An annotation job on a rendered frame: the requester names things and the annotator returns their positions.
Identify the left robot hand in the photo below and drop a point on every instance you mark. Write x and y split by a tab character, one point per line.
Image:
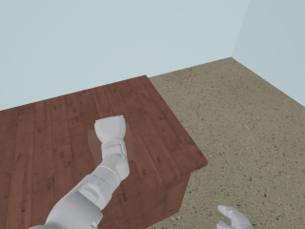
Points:
113	126

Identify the left robot upper arm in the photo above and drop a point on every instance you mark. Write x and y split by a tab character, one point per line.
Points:
77	212

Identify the table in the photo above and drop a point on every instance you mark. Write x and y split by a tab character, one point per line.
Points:
45	153

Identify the robot left forearm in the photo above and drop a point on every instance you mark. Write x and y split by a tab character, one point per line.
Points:
101	183

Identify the sponge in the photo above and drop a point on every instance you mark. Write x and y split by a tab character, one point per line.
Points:
96	145

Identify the right robot hand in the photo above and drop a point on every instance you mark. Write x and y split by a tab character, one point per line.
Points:
238	219

